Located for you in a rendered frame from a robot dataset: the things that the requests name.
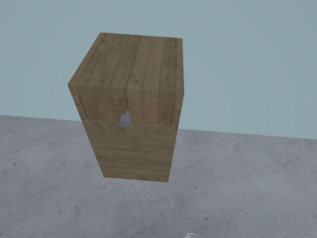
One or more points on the handle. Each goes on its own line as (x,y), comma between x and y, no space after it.
(126,120)

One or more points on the drawer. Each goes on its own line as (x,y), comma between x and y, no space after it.
(142,110)

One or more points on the cabinet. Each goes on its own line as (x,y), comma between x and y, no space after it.
(134,66)

